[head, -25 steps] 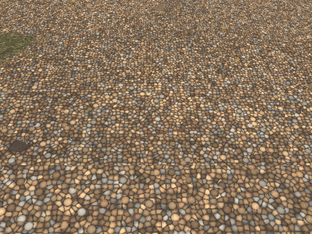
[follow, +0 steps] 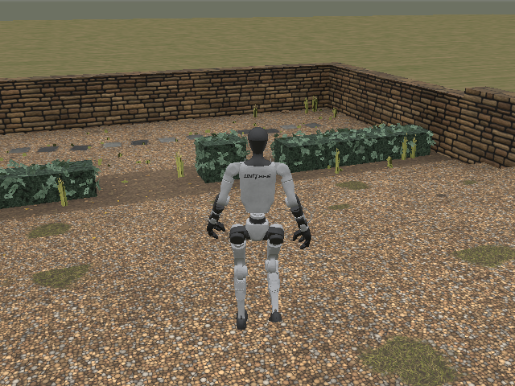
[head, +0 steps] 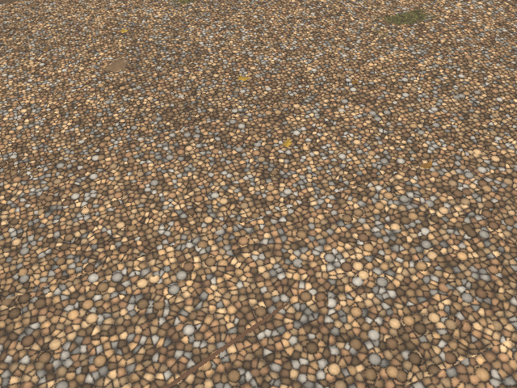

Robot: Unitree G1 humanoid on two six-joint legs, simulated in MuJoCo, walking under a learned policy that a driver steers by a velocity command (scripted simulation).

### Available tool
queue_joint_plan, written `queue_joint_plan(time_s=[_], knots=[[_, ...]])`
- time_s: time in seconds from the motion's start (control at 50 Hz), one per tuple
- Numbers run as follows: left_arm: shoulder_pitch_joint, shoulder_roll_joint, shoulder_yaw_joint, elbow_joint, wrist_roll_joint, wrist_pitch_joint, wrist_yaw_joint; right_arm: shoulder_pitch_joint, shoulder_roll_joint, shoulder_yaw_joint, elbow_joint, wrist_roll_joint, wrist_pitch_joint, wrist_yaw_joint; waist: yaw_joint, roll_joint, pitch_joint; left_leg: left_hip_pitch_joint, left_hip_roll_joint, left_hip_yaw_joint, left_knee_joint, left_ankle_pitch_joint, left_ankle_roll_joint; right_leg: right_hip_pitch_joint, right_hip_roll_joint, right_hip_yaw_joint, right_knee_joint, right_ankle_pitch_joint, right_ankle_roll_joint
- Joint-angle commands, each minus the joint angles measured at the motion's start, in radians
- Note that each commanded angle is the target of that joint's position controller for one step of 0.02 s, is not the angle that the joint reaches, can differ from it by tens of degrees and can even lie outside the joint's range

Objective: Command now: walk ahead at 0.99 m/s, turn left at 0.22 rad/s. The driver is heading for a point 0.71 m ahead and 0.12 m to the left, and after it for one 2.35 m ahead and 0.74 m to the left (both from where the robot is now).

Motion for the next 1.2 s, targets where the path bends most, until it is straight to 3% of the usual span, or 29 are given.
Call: queue_joint_plan(time_s=[0.02, 0.14, 0.2, 0.22, 0.24, 0.26, 0.28, 0.3, 0.34, 0.4, 0.46, 0.56, 0.6, 0.62, 0.64, 0.66, 0.68, 0.72, 0.76, 0.84, 0.9, 0.92, 0.94, 0.96, 1.0, 1.02, 1.1, 1.12, 1.2], knots=[[-0.054, 0.006, -0.02, -0.136, 0.025, 0.004, -0.013, 0.09, -0.041, -0.002, 0.006, 0.024, -0.028, 0.002, 0.052, 0.102, 0.033, 0.129, 0.226, -0.439, -0.288, -0.007, 0.202, -0.289, -0.111, 0.026, -0.147, -0.023, 0.047], [-0.227, 0.026, -0.047, -0.2, -0.011, -0.003, -0.042, 0.057, -0.173, -0.044, -0.008, 0.042, -0.036, 0.015, 0.042, 0.124, 0.054, -0.191, 0.158, -0.282, -0.457, 0.225, 0.173, 0.231, -0.045, -0.098, -0.605, 0.386, 0.104], [0.116, 0.118, 0.012, -0.062, 0.01, -0.013, -0.021, 0.007, -0.174, -0.043, -0.043, 0.035, -0.025, 0.015, 0.184, 0.052, -0.128, -0.106, 0.113, -0.195, 0.001, 0.659, 0.11, 0.514, -0.015, -0.066, -0.496, 0.326, 0.059], [0.341, 0.15, 0.038, -0.022, 0.016, -0.015, -0.004, -0.062, -0.216, -0.055, -0.054, 0.034, -0.023, 0.014, 0.332, 0.063, -0.202, -0.208, 0.091, -0.198, 0.326, 0.72, 0.092, 0.727, -0.03, -0.071, -0.523, 0.194, 0.049], [0.492, 0.208, 0.057, 0.016, 0.026, -0.029, 0.019, -0.096, -0.114, -0.041, -0.062, 0.026, -0.026, 0.008, 0.384, -0.094, -0.2, -0.358, 0.002, -0.171, 0.752, 0.247, 0.08, 0.807, -0.154, 0.036, -0.646, -0.004, 0.025], [0.384, 0.187, 0.043, -0.031, 0.028, -0.042, 0.012, 0.046, 0.027, -0.009, -0.078, 0.032, -0.028, -0.01, 0.2, -0.27, -0.204, -0.482, 0.003, -0.175, 1.013, -0.247, 0.077, 0.768, -0.428, 0.379, -0.709, 0.01, -0.014], [0.235, 0.151, 0.038, -0.053, 0.002, -0.044, 0.007, 0.144, 0.022, 0.001, -0.069, 0.042, -0.013, -0.023, 0.075, -0.252, -0.172, -0.603, 0.04, -0.126, 1.004, -0.184, 0.073, 0.688, -0.501, 0.639, -0.909, 0.008, -0.091], [0.161, 0.086, 0.035, -0.059, -0.021, -0.05, 0.005, 0.005, -0.07, -0.019, -0.059, 0.004, 0.02, -0.014, 0.092, -0.014, -0.039, -0.594, 0.103, -0.122, 0.91, -0.126, 0.073, 0.512, -0.437, 0.557, -0.996, -0.22, -0.11], [0.112, 0.091, 0.043, -0.019, -0.026, -0.077, 0.003, -0.099, -0.072, -0.028, -0.104, -0.026, 0.064, 0.02, 0.036, -0.045, 0.142, -0.597, 0.171, -0.135, 0.78, -0.13, 0.049, 0.322, -0.43, 0.407, -0.956, 0.062, -0.12], [0.075, 0.016, 0.029, 0.046, -0.016, -0.115, 0.015, -0.211, -0.042, -0.035, -0.144, -0.009, 0.087, 0.054, 0.004, -0.023, 0.215, -0.546, 0.185, -0.14, 0.452, 0.225, 0.057, 0.196, -0.294, 0.054, -0.924, -0.048, -0.007], [0.054, -0.013, 0.014, 0.088, -0.05, -0.13, 0.039, -0.126, 0.046, -0.011, -0.096, 0.007, 0.075, 0.104, -0.077, -0.045, 0.032, 0.09, 0.07, 0.055, 0.24, 0.998, 0.076, -0.119, -0.15, -0.235, -0.814, -0.132, 0.063], [0.22, 0.075, 0.018, 0.141, -0.014, -0.072, 0.064, -0.192, -0.025, -0.004, -0.075, -0.053, 0.09, 0.068, -0.033, 0.054, 0.107, 0.085, 0.028, 0.189, 0.056, 0.708, 0.105, 0.172, -0.22, -0.289, -0.382, 0.333, 0.069], [0.199, 0.111, 0.033, 0.151, -0.014, -0.025, 0.068, 0.141, -0.107, -0.045, 0.038, -0.045, 0.097, 0.032, -0.187, 0.076, 0.001, 0.377, 0.073, -0.008, -0.119, 0.586, 0.23, 0.098, -0.184, -0.269, 0.299, 0.472, 0.065], [0.073, 0.076, 0.031, 0.125, -0.012, -0.012, 0.056, 0.267, -0.166, -0.064, 0.077, -0.014, 0.088, 0.028, -0.283, 0.196, 0.017, 0.549, 0.114, -0.069, -0.167, 0.652, 0.281, -0.144, -0.042, -0.281, 0.67, -0.191, 0.049], [0.153, 0.015, 0.004, 0.001, -0.016, -0.044, 0.055, 0.301, -0.293, -0.068, 0.094, 0.003, 0.052, 0.021, -0.107, 0.29, -0.073, 0.827, 0.26, -0.179, 0.165, 1.135, 0.196, -0.464, -0.104, -0.077, 0.513, -0.31, 0.011], [0.165, 0.061, -0.002, -0.003, -0.009, -0.053, 0.052, 0.301, -0.256, -0.069, 0.083, 0.015, 0.044, 0.009, -0.131, 0.172, -0.176, 0.94, 0.328, -0.338, 0.143, 0.96, 0.261, -0.591, -0.151, -0.016, 0.394, -0.203, 0.005], [0.109, 0.092, 0.002, 0.004, 0.005, -0.052, 0.045, 0.214, -0.194, -0.053, 0.072, 0.004, 0.048, -0.011, -0.083, -0.021, -0.053, 0.742, 0.302, -0.355, 0.013, 0.73, 0.259, -0.605, -0.161, -0.042, 0.223, -0.096, 0.032], [0.102, 0.106, 0.011, -0.006, 0.047, -0.021, 0.036, 0.042, -0.187, -0.044, 0.03, -0.012, 0.036, -0.041, 0.022, 0.039, -0.011, 0.359, 0.497, -0.745, -0.116, 0.29, 0.429, -0.514, -0.232, 0.066, 0.112, -0.155, 0.129], [-0.018, 0.077, 0.005, -0.039, 0.02, 0.0, 0.023, -0.019, -0.132, -0.024, 0.034, -0.01, 0.008, -0.027, 0.063, -0.077, 0.153, -0.005, 0.395, -0.582, -0.174, 0.313, 0.385, -0.38, -0.254, 0.039, -0.136, -0.074, 0.166], [-0.006, 0.007, -0.006, 0.003, -0.027, 0.001, -0.015, -0.032, -0.151, -0.031, 0.068, 0.031, -0.042, -0.001, 0.059, 0.048, 0.139, -0.26, 0.165, -0.186, -0.309, 0.469, 0.216, 0.221, -0.113, -0.177, -0.411, 0.303, 0.035], [0.633, 0.097, 0.072, 0.237, -0.024, 0.022, -0.006, -0.225, -0.181, -0.042, 0.047, 0.033, -0.048, -0.002, 0.395, 0.023, -0.106, -0.28, 0.136, 0.048, 0.341, 1.046, 0.08, 0.796, 0.025, -0.213, -0.341, 0.271, -0.052], [0.884, 0.124, 0.095, 0.313, -0.03, 0.042, -0.005, -0.375, -0.175, -0.05, 0.043, 0.026, -0.035, -0.006, 0.586, -0.1, -0.146, -0.339, -0.004, 0.104, 0.996, 0.571, 0.036, 0.862, -0.019, -0.149, -0.45, 0.174, -0.133], [0.768, 0.095, 0.066, 0.315, -0.034, 0.041, -0.013, -0.336, 0.01, -0.009, -0.018, 0.016, -0.041, 0.0, 0.405, -0.447, -0.053, -0.566, -0.166, 0.008, 1.348, -0.286, 0.03, 0.75, -0.121, 0.219, -0.672, 0.121, -0.213], [0.494, 0.082, 0.052, 0.232, -0.037, 0.033, -0.005, -0.158, 0.077, 0.026, -0.087, 0.024, -0.056, 0.004, 0.143, -0.418, -0.012, -0.731, -0.103, -0.095, 1.255, -0.293, 0.019, 0.699, -0.278, 0.667, -0.913, 0.063, -0.306], [0.207, 0.055, 0.06, 0.126, -0.021, 0.022, 0.008, -0.188, -0.055, -0.005, -0.022, -0.011, -0.036, 0.011, 0.029, 0.144, 0.109, -0.509, 0.056, -0.14, 0.895, -0.139, 0.005, 0.242, -0.3, 0.706, -0.976, -0.304, -0.29], [0.146, 0.089, 0.061, 0.109, -0.019, 0.009, 0.017, -0.228, -0.039, -0.002, -0.047, -0.023, -0.014, 0.004, -0.009, 0.11, 0.14, -0.435, 0.078, -0.139, 0.778, -0.167, -0.02, 0.081, -0.268, 0.641, -0.922, -0.217, -0.292], [0.199, 0.167, 0.092, 0.138, -0.012, -0.045, 0.012, -0.248, -0.002, 0.016, -0.05, -0.033, 0.03, 0.027, -0.005, -0.017, 0.061, -0.027, 0.072, 0.001, 0.509, 0.166, -0.048, -0.12, -0.151, 0.36, -0.967, 0.089, -0.241], [0.251, 0.099, 0.079, 0.158, -0.018, -0.064, 0.018, -0.375, -0.052, -0.006, -0.091, -0.016, 0.011, 0.022, 0.043, 0.032, 0.102, -0.251, 0.116, -0.085, 0.397, 0.372, -0.029, 0.023, -0.122, 0.38, -0.882, -0.001, -0.218], [0.273, 0.033, 0.064, 0.164, -0.023, -0.028, 0.024, -0.422, 0.044, 0.034, -0.128, -0.016, -0.002, 0.062, 0.092, -0.018, 0.033, 0.009, 0.043, -0.002, 0.109, 0.649, -0.006, -0.046, -0.009, 0.256, -0.749, -0.133, -0.126]])
Keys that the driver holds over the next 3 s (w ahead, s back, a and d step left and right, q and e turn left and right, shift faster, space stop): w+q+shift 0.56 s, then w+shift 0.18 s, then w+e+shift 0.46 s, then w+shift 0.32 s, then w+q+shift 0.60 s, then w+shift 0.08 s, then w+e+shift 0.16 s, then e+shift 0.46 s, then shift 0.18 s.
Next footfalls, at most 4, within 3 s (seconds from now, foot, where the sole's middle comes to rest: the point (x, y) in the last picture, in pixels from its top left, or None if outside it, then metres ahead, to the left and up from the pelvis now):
0.24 right None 0.36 -0.12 -0.77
0.62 left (217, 350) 0.66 0.14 -0.94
0.92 right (214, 241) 1.05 0.16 -0.94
1.34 left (139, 218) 1.30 0.49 -1.11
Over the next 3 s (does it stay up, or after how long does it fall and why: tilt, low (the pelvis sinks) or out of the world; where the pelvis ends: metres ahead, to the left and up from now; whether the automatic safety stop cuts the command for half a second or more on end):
stays up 2.56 0.87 -0.68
